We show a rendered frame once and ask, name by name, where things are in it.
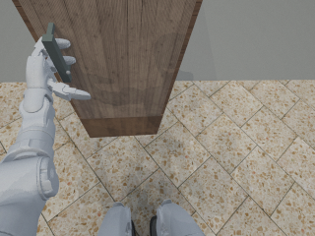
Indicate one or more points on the robot shin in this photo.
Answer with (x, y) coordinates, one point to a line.
(159, 233)
(117, 204)

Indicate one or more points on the robot left forearm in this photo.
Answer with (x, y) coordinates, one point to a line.
(37, 133)

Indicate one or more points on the robot left upper arm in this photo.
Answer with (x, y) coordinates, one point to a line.
(25, 187)

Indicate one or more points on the cupboard door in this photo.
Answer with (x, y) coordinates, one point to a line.
(126, 51)

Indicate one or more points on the robot right shin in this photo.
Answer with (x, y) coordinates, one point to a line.
(159, 233)

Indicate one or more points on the robot left shin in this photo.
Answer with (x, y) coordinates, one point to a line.
(117, 204)

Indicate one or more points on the left robot hand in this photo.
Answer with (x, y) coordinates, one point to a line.
(39, 70)

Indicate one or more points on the handle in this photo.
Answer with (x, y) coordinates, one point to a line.
(49, 42)

